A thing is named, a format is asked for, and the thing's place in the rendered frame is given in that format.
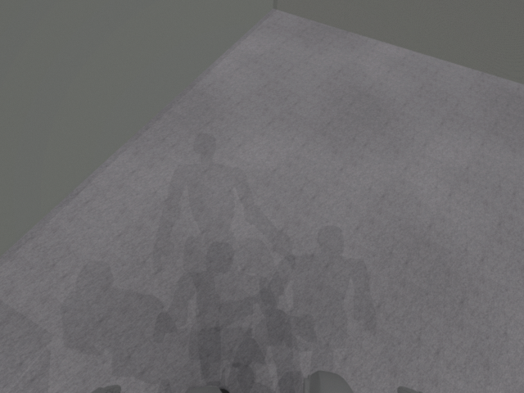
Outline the right robot thigh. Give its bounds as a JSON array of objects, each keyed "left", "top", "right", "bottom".
[{"left": 303, "top": 371, "right": 354, "bottom": 393}]

